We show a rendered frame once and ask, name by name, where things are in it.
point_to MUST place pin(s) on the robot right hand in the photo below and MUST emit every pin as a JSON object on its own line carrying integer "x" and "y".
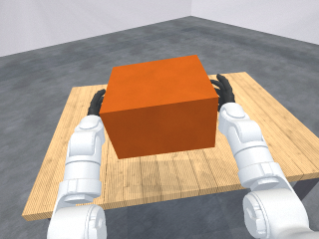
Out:
{"x": 225, "y": 92}

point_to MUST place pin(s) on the robot left hand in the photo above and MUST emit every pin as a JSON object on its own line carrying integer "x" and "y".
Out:
{"x": 96, "y": 103}

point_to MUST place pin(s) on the robot right upper arm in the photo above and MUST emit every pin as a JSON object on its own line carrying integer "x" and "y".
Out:
{"x": 276, "y": 214}

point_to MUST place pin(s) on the carton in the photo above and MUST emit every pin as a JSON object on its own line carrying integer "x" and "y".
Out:
{"x": 160, "y": 107}

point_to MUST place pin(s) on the robot right forearm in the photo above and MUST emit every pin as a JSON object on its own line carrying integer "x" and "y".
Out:
{"x": 256, "y": 167}

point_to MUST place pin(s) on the table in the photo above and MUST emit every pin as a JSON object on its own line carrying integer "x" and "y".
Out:
{"x": 175, "y": 175}

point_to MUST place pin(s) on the robot left forearm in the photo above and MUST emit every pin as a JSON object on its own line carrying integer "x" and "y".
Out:
{"x": 81, "y": 182}

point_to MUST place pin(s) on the robot left upper arm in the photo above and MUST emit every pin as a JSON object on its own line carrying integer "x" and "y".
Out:
{"x": 79, "y": 222}

